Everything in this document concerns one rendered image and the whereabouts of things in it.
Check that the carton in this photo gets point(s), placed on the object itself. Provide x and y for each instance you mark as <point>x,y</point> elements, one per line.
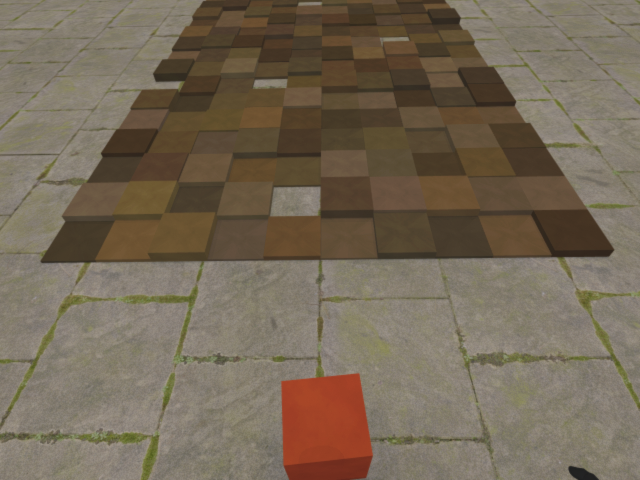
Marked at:
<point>325,429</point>

